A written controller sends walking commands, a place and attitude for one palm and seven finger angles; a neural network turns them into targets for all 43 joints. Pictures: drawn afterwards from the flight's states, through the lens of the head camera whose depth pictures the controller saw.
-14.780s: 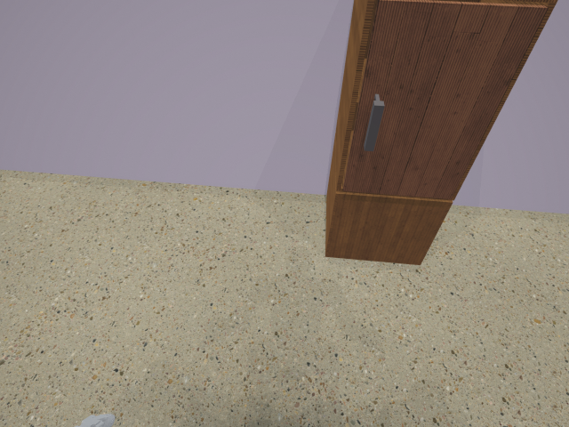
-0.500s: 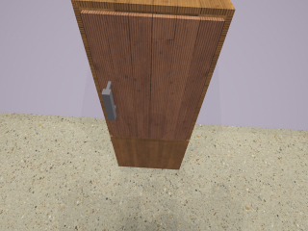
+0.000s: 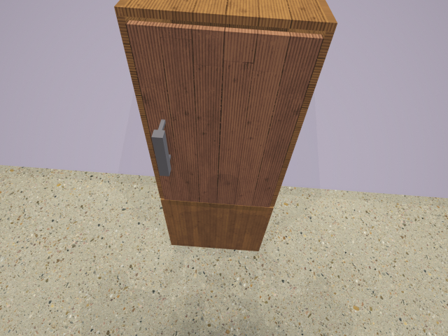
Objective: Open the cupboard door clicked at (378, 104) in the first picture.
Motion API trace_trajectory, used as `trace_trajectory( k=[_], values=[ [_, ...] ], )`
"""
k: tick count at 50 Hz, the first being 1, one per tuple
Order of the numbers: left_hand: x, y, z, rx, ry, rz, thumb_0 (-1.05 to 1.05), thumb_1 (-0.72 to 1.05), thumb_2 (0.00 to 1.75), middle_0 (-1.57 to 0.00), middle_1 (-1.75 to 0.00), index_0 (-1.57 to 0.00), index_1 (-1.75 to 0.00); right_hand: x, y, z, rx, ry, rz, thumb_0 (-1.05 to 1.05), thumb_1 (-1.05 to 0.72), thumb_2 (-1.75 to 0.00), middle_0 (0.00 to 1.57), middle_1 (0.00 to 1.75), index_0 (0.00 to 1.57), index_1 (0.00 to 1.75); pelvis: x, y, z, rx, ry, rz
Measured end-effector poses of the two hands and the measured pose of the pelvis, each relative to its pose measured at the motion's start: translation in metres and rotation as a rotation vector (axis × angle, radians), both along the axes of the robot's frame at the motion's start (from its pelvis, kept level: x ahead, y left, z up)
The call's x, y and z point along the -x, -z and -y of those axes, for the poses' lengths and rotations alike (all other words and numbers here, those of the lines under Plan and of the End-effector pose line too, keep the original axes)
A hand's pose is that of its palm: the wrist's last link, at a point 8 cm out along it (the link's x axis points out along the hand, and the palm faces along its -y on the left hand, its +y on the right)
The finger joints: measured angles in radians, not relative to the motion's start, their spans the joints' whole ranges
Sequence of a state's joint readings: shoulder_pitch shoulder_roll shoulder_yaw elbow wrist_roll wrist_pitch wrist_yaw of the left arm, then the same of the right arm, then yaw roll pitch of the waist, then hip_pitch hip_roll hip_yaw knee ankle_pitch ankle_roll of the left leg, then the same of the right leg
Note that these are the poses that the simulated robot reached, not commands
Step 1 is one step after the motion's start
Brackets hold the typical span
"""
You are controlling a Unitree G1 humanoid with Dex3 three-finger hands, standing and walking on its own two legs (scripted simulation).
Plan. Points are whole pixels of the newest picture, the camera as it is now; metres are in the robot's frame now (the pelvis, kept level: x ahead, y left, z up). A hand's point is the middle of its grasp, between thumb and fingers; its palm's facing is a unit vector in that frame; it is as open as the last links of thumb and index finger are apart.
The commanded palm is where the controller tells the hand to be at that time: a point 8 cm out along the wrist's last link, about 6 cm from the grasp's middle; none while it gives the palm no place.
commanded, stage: come to a stop and stand still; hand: left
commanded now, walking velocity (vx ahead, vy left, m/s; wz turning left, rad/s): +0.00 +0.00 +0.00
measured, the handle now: (164, 148) +0.55 +0.21 -0.04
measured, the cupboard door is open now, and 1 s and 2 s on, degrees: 0 0 0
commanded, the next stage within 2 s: look again from close up in 0.38 s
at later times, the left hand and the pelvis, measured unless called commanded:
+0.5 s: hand out of the picture +0.05 +0.22 -0.16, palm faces -0.04 -0.96 -0.26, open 7.4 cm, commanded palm none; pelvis +0.01 +0.03 +0.01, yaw -2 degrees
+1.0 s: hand out of the picture +0.06 +0.17 -0.16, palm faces -0.02 -0.97 -0.23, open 7.4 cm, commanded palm none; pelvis +0.03 -0.01 +0.01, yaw -1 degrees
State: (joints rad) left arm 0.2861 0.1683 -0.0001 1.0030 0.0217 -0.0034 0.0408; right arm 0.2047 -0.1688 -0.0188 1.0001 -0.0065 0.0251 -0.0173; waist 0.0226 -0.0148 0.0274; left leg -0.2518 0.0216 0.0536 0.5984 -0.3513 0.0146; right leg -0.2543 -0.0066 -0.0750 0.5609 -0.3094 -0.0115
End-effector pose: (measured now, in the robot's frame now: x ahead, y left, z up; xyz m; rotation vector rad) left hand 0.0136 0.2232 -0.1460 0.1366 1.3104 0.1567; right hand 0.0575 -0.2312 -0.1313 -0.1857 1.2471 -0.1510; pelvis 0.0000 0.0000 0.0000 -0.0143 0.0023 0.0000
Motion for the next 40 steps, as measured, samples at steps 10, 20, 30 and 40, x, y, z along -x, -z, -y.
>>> trace_trajectory(
  k=[10,20,30,40],
  values=[
    [-0.006,-0.014,-0.037,-0.042,0.050,-0.019,0.01,0.91,0.90,-0.20,-0.30,-0.20,-0.30,0.040,0.009,-0.029,-0.030,0.028,-0.035,0.01,-0.92,-0.90,0.20,0.30,0.19,0.30,0.000,-0.003,-0.027,-0.007,0.013,0.014],
    [-0.023,-0.026,-0.051,-0.091,0.069,-0.022,0.00,0.90,0.90,-0.19,-0.30,-0.20,-0.30,0.065,0.017,-0.046,-0.085,0.039,-0.124,0.01,-0.91,-0.90,0.20,0.30,0.20,0.30,-0.004,-0.007,-0.030,-0.027,0.026,0.010],
    [-0.033,-0.020,-0.024,-0.049,0.071,-0.036,0.00,0.90,0.90,-0.19,-0.30,-0.20,-0.30,0.054,0.016,-0.033,-0.074,0.045,-0.138,0.01,-0.91,-0.90,0.20,0.30,0.20,0.30,-0.015,-0.007,-0.018,-0.032,0.029,0.008],
    [-0.036,-0.015,-0.007,-0.036,0.058,-0.050,0.00,0.91,0.90,-0.20,-0.30,-0.20,-0.30,0.027,0.012,-0.008,-0.041,0.037,-0.113,0.00,-0.91,-0.90,0.20,0.30,0.20,0.30,-0.025,-0.007,-0.001,-0.032,0.026,0.006]
  ],
)
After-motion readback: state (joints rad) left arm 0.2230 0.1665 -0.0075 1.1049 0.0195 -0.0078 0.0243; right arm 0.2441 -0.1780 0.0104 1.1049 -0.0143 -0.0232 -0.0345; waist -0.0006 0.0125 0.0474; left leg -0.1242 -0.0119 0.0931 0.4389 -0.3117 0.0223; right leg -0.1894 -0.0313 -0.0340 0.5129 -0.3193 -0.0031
